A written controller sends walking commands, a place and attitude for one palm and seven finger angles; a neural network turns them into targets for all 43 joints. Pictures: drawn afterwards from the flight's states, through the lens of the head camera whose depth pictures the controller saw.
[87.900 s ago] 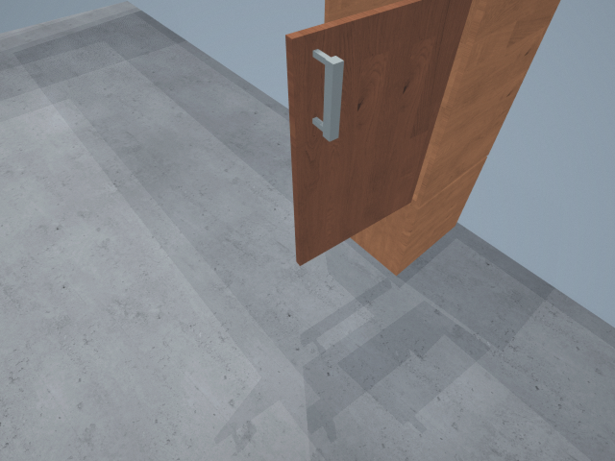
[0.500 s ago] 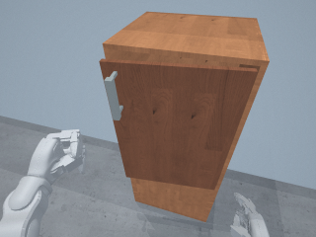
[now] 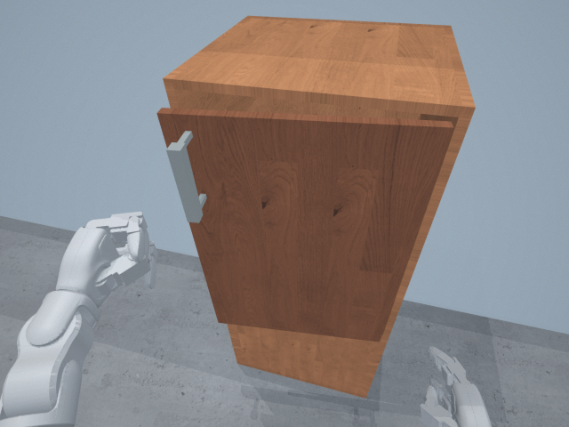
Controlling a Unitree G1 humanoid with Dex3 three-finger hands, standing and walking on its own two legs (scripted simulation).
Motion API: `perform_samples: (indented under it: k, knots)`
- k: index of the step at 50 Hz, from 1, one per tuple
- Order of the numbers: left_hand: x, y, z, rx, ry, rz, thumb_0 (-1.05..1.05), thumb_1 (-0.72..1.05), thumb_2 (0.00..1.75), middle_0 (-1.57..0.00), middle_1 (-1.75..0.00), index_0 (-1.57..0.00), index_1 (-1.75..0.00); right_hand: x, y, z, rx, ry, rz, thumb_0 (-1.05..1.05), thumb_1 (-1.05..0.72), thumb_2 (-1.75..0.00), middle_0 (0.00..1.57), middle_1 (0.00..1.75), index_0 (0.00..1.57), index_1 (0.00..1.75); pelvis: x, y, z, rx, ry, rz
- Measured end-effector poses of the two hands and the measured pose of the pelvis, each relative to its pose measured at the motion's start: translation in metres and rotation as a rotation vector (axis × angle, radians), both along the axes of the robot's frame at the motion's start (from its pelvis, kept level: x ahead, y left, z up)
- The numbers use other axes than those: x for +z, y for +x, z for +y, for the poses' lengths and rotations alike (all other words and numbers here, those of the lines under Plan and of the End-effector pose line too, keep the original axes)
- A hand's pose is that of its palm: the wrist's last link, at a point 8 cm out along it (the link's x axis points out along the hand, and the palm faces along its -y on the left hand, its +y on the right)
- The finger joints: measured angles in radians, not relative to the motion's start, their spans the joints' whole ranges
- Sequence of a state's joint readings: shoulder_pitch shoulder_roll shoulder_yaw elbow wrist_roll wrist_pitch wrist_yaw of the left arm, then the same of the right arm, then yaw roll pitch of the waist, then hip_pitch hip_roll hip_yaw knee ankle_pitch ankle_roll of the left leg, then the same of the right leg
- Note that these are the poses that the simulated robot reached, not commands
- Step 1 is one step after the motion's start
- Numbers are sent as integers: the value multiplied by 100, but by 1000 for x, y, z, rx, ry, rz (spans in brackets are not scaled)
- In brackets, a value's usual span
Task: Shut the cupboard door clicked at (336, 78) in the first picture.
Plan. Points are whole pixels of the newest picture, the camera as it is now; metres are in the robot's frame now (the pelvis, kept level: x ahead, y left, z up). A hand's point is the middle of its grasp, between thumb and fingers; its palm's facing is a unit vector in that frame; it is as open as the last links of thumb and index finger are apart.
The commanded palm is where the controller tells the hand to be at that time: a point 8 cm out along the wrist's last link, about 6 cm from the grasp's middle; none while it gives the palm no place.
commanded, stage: bring the fist close to the handle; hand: left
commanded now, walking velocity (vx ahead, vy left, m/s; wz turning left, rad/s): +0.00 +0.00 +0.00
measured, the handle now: (190, 177) +0.43 +0.19 +0.16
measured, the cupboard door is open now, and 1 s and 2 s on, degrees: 7 7 0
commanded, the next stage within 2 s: push the door shut along its arc in 0.86 s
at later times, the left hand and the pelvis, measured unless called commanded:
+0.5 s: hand (177, 227) +0.32 +0.18 +0.16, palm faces -0.03 -1.00 -0.03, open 3.1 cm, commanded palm +0.29 +0.22 +0.16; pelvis +0.00 +0.01 +0.00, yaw +0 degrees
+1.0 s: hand (178, 228) +0.32 +0.17 +0.16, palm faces -0.01 -1.00 -0.04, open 3.1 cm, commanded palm +0.30 +0.22 +0.16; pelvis +0.01 +0.00 +0.00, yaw +0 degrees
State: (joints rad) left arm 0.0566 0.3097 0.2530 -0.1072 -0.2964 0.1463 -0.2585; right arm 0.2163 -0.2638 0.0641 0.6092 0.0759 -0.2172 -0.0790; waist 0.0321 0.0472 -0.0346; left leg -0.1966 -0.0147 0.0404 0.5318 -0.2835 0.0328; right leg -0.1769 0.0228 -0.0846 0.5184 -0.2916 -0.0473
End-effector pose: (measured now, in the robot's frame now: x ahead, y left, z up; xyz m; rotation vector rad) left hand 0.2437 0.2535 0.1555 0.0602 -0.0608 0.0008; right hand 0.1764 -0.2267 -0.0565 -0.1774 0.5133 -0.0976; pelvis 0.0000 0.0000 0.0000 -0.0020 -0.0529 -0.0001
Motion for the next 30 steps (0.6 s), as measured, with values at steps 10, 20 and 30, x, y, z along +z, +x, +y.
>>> perform_samples:
  k: [10,20,30]
  knots:
    - [2,19,-8,-16,-7,-9,2,90,90,-131,-150,-130,-150,-4,3,9,4,1,31,1,-90,-90,20,30,21,30,0,0,5,9,-1,0]
    - [4,47,-17,-23,-15,10,2,90,90,-130,-150,-130,-150,-7,-2,14,-8,22,65,1,-90,-90,20,30,21,30,2,2,8,-2,1,6]
    - [3,61,-27,-29,-23,17,2,90,90,-130,-150,-130,-150,-11,-9,8,-29,21,108,1,-90,-90,20,30,21,30,3,4,8,-9,3,9]
